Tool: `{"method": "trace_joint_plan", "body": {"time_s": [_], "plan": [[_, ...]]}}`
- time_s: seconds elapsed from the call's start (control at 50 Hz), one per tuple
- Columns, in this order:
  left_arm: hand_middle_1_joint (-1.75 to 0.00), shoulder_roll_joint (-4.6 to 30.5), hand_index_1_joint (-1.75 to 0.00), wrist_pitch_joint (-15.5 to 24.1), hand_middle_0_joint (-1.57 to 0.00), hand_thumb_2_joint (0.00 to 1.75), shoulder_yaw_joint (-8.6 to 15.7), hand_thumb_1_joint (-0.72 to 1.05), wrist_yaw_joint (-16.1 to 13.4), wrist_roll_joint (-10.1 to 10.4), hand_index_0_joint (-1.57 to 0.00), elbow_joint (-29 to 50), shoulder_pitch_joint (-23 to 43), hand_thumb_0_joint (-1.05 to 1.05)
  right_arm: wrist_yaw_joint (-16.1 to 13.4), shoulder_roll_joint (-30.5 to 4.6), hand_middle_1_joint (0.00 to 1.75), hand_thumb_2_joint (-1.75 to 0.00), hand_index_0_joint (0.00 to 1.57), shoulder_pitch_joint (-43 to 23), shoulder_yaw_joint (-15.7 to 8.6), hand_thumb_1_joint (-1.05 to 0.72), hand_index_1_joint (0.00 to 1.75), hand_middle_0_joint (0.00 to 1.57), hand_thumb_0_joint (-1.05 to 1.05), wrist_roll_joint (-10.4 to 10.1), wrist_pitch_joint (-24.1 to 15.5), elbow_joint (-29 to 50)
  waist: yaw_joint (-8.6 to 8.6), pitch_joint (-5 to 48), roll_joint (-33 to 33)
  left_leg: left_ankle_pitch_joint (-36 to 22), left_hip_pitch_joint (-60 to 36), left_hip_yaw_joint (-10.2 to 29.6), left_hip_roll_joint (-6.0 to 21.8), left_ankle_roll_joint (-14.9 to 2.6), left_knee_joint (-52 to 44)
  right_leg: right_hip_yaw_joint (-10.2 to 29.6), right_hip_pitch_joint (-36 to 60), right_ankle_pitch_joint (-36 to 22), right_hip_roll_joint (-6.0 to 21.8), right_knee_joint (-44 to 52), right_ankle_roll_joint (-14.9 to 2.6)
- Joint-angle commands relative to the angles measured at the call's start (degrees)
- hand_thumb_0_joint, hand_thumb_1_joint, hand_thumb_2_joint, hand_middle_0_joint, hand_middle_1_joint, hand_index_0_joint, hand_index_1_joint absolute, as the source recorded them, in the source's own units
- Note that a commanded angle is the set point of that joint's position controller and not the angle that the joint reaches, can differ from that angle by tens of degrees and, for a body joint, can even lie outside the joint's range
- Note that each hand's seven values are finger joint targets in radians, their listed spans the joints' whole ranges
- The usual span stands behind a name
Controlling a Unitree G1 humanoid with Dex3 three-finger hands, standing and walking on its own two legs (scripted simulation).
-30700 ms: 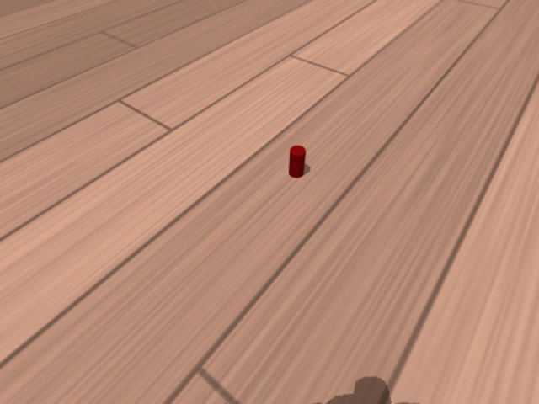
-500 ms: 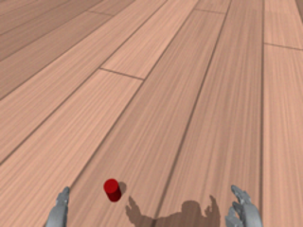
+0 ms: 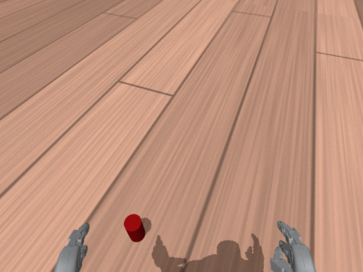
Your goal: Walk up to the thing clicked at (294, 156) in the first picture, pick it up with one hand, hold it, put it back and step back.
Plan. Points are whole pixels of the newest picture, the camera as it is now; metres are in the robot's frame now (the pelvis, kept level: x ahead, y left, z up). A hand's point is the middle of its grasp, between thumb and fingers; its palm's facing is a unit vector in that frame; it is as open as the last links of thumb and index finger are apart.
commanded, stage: stand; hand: left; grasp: from the side
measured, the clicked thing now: (135, 228) +0.45 +0.23 -0.64
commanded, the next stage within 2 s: none
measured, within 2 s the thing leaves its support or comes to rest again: neither
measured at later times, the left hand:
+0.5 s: hand out of the picture +0.12 +0.24 -0.10, palm faces -0.03 -0.94 -0.35, open 7.5 cm
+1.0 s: hand out of the picture +0.04 +0.26 -0.10, palm faces +0.00 -0.94 -0.35, open 7.4 cm
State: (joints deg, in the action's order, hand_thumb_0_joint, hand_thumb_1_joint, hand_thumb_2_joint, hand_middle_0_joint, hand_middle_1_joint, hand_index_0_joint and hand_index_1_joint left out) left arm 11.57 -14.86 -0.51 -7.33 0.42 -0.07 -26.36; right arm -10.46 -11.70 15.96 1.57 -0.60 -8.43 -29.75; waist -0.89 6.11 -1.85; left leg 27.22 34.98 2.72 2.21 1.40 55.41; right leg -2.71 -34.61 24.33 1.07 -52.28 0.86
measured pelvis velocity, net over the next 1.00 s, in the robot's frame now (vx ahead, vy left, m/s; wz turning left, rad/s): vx -0.01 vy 0.01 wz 0.00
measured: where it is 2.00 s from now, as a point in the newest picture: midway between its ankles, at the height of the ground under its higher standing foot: outside the picture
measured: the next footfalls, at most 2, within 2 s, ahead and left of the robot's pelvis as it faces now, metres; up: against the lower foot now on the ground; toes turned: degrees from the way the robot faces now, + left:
none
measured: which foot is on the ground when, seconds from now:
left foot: down 0.00-1.00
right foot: down 0.00-1.00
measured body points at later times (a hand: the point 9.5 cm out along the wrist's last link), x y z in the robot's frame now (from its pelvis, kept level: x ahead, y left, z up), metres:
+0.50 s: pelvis -0.01 +0.00 +0.02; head +0.00 +0.01 +0.47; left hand +0.12 +0.28 -0.08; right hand +0.11 -0.28 -0.09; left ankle +0.01 +0.13 -0.69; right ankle +0.02 -0.13 -0.69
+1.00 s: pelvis -0.01 +0.01 +0.05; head -0.02 +0.00 +0.50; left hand +0.04 +0.30 -0.08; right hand +0.06 -0.27 -0.09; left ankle +0.01 +0.13 -0.69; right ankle +0.02 -0.13 -0.69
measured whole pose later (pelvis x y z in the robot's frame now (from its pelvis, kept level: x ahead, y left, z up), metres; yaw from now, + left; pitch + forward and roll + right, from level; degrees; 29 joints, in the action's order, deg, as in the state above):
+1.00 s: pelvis -0.01 +0.01 +0.05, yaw +0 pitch -4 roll +0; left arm 18.2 0.1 -0.1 -0.6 -1.4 -61.9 -10.7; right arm -0.3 -17.2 9.8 -0.9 1.4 0.2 -61.3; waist 0.9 -3.2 -1.1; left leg 12.6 8.9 0.5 -0.4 0.1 25.7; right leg -1.3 -10.3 11.6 3.5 -26.1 2.0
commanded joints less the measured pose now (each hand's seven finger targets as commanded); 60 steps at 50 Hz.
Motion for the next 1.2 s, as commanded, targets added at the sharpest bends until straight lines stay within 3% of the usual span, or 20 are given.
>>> {"method": "trace_joint_plan", "body": {"time_s": [0.0,0.14,0.22,0.24,0.26,0.28,0.34,0.4,0.46,0.6,0.62,0.68,0.74,0.78,0.82,0.88,0.94,1.02,1.1,1.18], "plan": [[-0.3,5.75,-0.3,3.22,-0.2,0.9,3.6,0.34,-0.92,-0.51,-0.2,10.99,1.44,0.0,-0.68,-6.54,0.3,-0.9,0.2,-3.8,-2.95,-0.9,0.3,0.2,0.0,0.41,-3.5,9.12,-0.05,5.21,-0.29,-9.14,-2.62,-2.41,-1.95,-1.62,-9.8,-0.99,4.73,-7.24,-1.68,9.11,-0.94],[-0.3,5.39,-0.3,3.24,-0.2,0.9,3.19,0.9,-0.87,-0.48,-0.2,10.8,1.64,0.0,-0.7,-6.52,0.3,-0.9,0.2,-4.03,-2.9,-0.9,0.3,0.2,0.0,0.45,-3.43,9.11,-0.19,4.45,0.43,-9.48,-2.01,-2.43,-1.97,-1.74,-9.6,-0.97,4.7,-7.68,-1.53,9.14,-0.9],[-0.3,5.32,-0.3,3.16,-0.2,0.9,3.06,0.9,-0.97,-0.55,-0.2,10.99,2.16,0.0,-0.91,-6.72,0.3,-0.9,0.2,-3.86,-3.03,-0.9,0.3,0.2,0.0,0.44,-3.67,9.19,-0.58,5.15,0.24,-9.51,-2.91,-2.38,-1.81,-1.68,-9.85,-1.05,4.51,-7.73,-1.77,8.92,-0.88],[-0.3,13.77,-0.3,9.64,-0.2,0.9,5.75,0.9,1.82,-5.73,-0.2,-9.11,11.58,0.0,2.51,-15.32,0.3,-0.9,0.2,-6.3,-5.69,-0.9,0.3,0.2,0.0,7.1,1.13,-3.08,1.47,-3.37,3.57,-16.58,-5.37,1.3,0.12,-3.18,-12.32,4.81,10.67,-10.53,2.84,10.34,-4.62],[-0.3,14.28,-0.3,12.02,-0.2,0.9,6.25,0.9,3.38,-6.27,-0.2,-15.24,9.4,0.0,4.54,-14.96,0.3,-0.9,0.2,-4.52,-6.02,-0.9,0.3,0.2,0.0,7.85,2.99,-5.39,1.66,-0.21,3.82,-16.05,-7.68,0.0,0.57,-4.82,-11.57,5.95,11.6,-11.45,3.94,10.0,-5.88],[-0.3,14.29,-0.3,13.38,-0.2,0.9,6.01,0.9,4.1,-6.32,-0.2,-17.17,9.92,0.0,5.53,-14.26,0.3,-0.9,0.2,-4.87,-5.86,-0.9,0.3,0.2,0.0,7.48,3.8,-5.57,1.33,-0.24,3.97,-15.78,-8.24,0.46,0.32,-5.38,-11.89,6.54,11.45,-11.29,3.9,10.33,-6.22],[-0.3,14.97,-0.3,15.7,-0.2,0.9,5.17,0.9,5.69,-4.37,-0.2,-22.73,12.46,0.0,8.21,-13.46,0.3,-0.9,0.2,-6.6,-5.77,-0.9,0.3,0.2,0.0,4.64,4.71,-6.56,1.49,-2.64,2.95,-7.93,-9.24,1.47,-0.44,-5.41,-16.18,7.53,10.92,-2.66,4.14,13.73,-5.58],[-0.3,15.44,-0.3,16.39,-0.2,0.9,5.01,0.9,6.1,-3.48,-0.2,-28.9,13.19,0.0,9.25,-14.6,0.3,-0.9,0.2,-6.47,-6.62,-0.9,0.3,0.2,0.0,3.48,4.98,-9.45,1.96,-0.9,1.91,-9.56,-12.05,1.87,-0.34,-4.84,-17.3,7.33,13.32,-5.55,4.42,16.15,-4.88],[-0.3,16.24,-0.3,16.95,-0.2,0.9,5.07,0.9,5.94,-3.4,-0.2,-34.38,15.47,0.0,9.64,-14.11,0.3,-0.9,0.2,-6.45,-6.39,-0.9,0.3,0.2,0.0,3.69,5.58,-12.42,1.32,-1.96,2.65,-10.62,-13.99,1.89,-0.26,-4.58,-19.38,7.89,14.47,-6.41,5.0,18.15,-4.3],[-0.3,16.94,-0.3,17.32,-0.2,0.9,4.42,0.9,5.42,-2.6,-0.2,-44.36,15.8,0.0,9.56,-15.34,0.3,-0.9,0.2,-6.67,-6.25,-0.9,0.3,0.2,0.0,3.03,6.45,-18.36,1.62,-4.47,2.39,-15.44,-17.54,3.24,0.86,-4.03,-24.94,6.78,19.62,-13.78,5.28,22.38,-3.45],[-0.3,16.96,-0.3,17.03,-0.2,0.9,4.33,0.9,5.36,-2.3,-0.2,-45.42,16.65,0.0,9.42,-15.67,0.3,-0.9,0.2,-5.89,-6.15,-0.9,0.3,0.2,0.0,3.08,6.55,-19.09,1.07,-4.53,1.59,-14.64,-18.35,4.06,1.6,-4.07,-27.04,6.25,19.6,-12.97,4.86,22.25,-3.17],[-0.3,16.84,-0.3,16.65,-0.2,0.9,3.84,0.9,5.36,-2.05,-0.2,-49.15,16.08,0.0,9.24,-16.43,0.3,-0.9,0.2,-6.55,-5.93,-0.9,0.3,0.2,0.0,2.97,6.76,-21.64,1.76,-5.79,-0.06,-14.74,-19.59,4.87,2.36,-3.64,-30.5,5.88,21.41,-12.54,4.62,24.66,-2.92],[-0.3,17.41,-0.3,16.37,-0.2,0.9,3.66,0.9,5.51,-1.97,-0.2,-52.12,16.78,0.0,9.28,-17.13,0.3,-0.9,0.2,-6.97,-5.63,-0.9,0.3,0.2,0.0,2.75,7.07,-23.57,1.67,-8.32,-0.83,-8.84,-18.03,5.64,2.79,-3.38,-35.15,5.63,23.48,-9.76,4.34,26.86,-2.3],[-0.3,17.76,-0.3,16.52,-0.2,0.9,3.57,0.9,5.58,-2.1,-0.2,-54.01,16.56,0.0,9.33,-17.27,0.3,-0.9,0.2,-7.69,-5.51,-0.9,0.3,0.2,0.0,2.55,7.18,-24.53,1.83,-8.84,0.1,-9.69,-18.9,5.35,2.62,-3.36,-35.33,5.81,24.08,-10.32,4.73,28.44,-2.26],[-0.3,18.0,-0.3,16.69,-0.2,0.9,3.4,0.9,5.56,-2.02,-0.2,-55.61,16.93,0.0,9.29,-17.27,0.3,-0.9,0.2,-7.23,-5.37,-0.9,0.3,0.2,0.0,2.37,6.99,-25.8,1.58,-7.59,1.02,-14.51,-21.79,4.58,2.68,-3.15,-34.89,6.26,24.97,-12.94,5.48,29.48,-2.32],[-0.3,18.05,-0.3,16.24,-0.2,0.9,3.24,0.9,5.63,-1.83,-0.2,-57.34,17.72,0.0,9.2,-17.59,0.3,-0.9,0.2,-7.59,-5.29,-0.9,0.3,0.2,0.0,2.39,7.17,-27.18,1.52,-9.51,-0.46,-8.46,-20.83,5.46,3.21,-2.81,-38.91,5.65,24.66,-10.16,4.69,30.3,-1.81],[-0.3,18.11,-0.3,16.66,-0.2,0.9,2.96,0.9,5.69,-1.87,-0.2,-58.89,18.17,0.0,9.38,-17.19,0.3,-0.9,0.2,-7.68,-5.15,-0.9,0.3,0.2,0.0,2.16,7.16,-28.36,1.41,-9.09,2.02,-13.0,-22.36,4.22,2.82,-2.78,-37.87,6.41,25.72,-11.16,5.56,32.08,-1.67],[-0.3,18.18,-0.3,16.68,-0.2,0.9,2.8,0.9,5.7,-1.94,-0.2,-60.32,18.82,0.0,9.5,-16.86,0.3,-0.9,0.2,-8.71,-4.98,-0.9,0.3,0.2,0.0,1.93,7.24,-29.32,1.41,-9.13,2.68,-14.67,-24.6,3.65,2.76,-2.5,-37.97,6.61,24.81,-10.55,5.83,33.84,-1.56],[-0.3,18.43,-0.3,16.54,-0.2,0.9,2.69,0.9,5.74,-1.8,-0.2,-61.29,19.95,0.0,9.56,-17.19,0.3,-0.9,0.2,-8.56,-4.94,-0.9,0.3,0.2,0.0,2.01,7.53,-30.39,1.0,-9.97,2.41,-12.91,-24.34,3.24,2.77,-2.32,-38.77,6.85,24.49,-8.31,5.71,35.03,-1.39],[-0.3,18.85,-0.3,16.69,-0.2,0.9,2.87,0.9,5.78,-1.63,-0.2,-62.08,19.9,0.0,9.7,-17.14,0.3,-0.9,0.2,-9.18,-4.68,-0.9,0.3,0.2,0.0,1.89,7.55,-30.97,1.39,-8.54,2.09,-14.34,-25.25,3.03,3.04,-2.45,-38.74,7.07,26.03,-10.61,6.09,35.3,-1.43]]}}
